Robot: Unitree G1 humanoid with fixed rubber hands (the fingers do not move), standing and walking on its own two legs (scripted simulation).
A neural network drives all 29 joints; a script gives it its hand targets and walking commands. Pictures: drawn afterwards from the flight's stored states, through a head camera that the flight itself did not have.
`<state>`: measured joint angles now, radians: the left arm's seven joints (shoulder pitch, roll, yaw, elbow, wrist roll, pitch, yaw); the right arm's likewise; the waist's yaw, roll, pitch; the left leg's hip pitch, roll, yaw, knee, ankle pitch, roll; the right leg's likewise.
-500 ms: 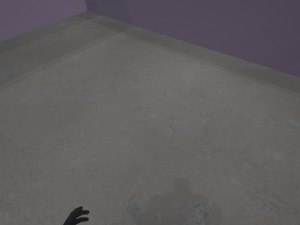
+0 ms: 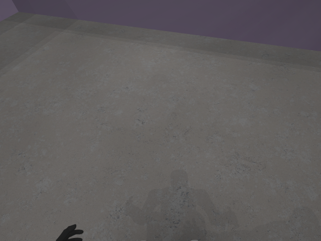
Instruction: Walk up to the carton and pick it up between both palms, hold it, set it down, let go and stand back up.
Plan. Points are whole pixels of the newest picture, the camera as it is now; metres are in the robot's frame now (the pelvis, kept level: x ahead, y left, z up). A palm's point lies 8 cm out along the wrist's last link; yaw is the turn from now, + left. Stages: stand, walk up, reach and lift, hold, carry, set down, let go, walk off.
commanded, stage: walk up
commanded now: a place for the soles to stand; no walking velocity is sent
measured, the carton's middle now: out of the picture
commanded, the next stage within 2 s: none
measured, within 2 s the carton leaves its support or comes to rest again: neither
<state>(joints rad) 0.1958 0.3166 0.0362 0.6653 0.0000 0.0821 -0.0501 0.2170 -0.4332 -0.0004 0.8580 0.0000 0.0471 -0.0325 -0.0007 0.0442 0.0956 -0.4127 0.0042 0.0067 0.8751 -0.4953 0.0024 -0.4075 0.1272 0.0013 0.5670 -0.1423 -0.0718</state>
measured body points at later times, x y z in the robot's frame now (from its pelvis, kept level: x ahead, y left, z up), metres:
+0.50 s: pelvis -0.14 -0.07 -0.02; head -0.13 -0.09 +0.43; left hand +0.09 +0.15 -0.11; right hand -0.16 -0.41 -0.12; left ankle -0.03 +0.04 -0.68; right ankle -0.11 -0.23 -0.72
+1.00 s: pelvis -0.25 -0.09 -0.01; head -0.23 -0.12 +0.43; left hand +0.05 +0.03 -0.10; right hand -0.45 -0.40 -0.11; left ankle -0.11 -0.02 -0.69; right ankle -0.29 -0.22 -0.72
